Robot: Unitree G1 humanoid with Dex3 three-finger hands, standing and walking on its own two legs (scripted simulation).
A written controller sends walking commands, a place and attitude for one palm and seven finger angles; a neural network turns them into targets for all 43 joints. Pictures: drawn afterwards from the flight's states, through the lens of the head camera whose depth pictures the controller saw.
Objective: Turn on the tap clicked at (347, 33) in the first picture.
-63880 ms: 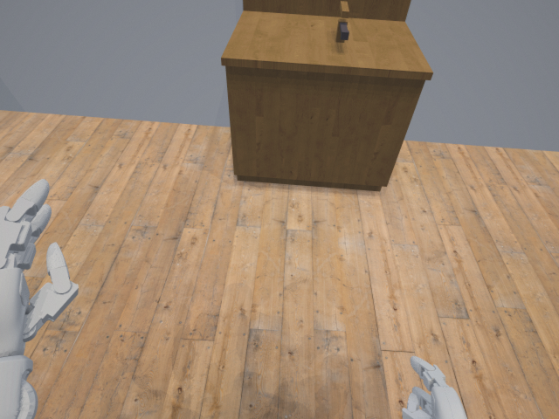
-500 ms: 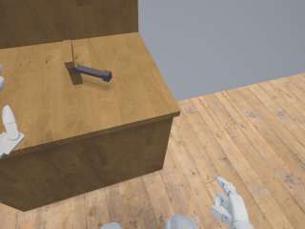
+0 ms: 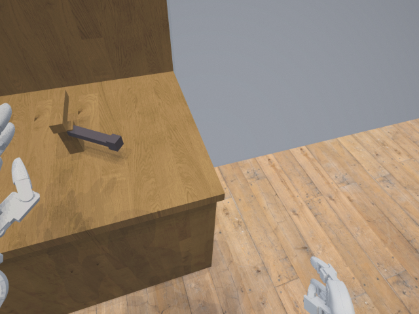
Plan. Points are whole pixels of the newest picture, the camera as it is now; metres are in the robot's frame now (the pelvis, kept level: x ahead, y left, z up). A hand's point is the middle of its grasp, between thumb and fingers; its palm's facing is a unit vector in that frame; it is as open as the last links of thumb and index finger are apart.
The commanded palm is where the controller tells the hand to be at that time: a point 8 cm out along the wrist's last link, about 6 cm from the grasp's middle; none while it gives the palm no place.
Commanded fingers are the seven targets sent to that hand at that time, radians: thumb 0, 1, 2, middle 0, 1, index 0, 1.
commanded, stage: shuffle to correct the standing spot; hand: left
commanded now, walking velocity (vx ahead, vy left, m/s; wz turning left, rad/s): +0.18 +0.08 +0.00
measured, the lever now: (115, 142) +0.48 +0.25 +0.03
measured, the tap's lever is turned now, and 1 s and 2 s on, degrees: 53 53 53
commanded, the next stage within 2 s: come to a stop and stand still in 0.48 s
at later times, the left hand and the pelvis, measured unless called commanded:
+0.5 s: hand (81, 151) +0.31 +0.21 +0.19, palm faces +0.37 -0.83 -0.42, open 7.4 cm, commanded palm +0.25 +0.26 +0.19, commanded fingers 0.00 0.90 0.90 -0.20 -0.30 -0.20 -0.30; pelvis +0.08 -0.02 +0.00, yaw -2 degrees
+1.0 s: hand (61, 153) +0.30 +0.23 +0.19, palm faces +0.33 -0.87 -0.36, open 7.4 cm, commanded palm +0.25 +0.28 +0.19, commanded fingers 0.00 0.90 0.90 -0.20 -0.30 -0.20 -0.30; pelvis +0.08 +0.01 +0.01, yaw -3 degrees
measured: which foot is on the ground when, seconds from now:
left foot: down 0.00-0.06, up 0.08-0.40, down 0.42-1.00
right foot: down 0.00-1.00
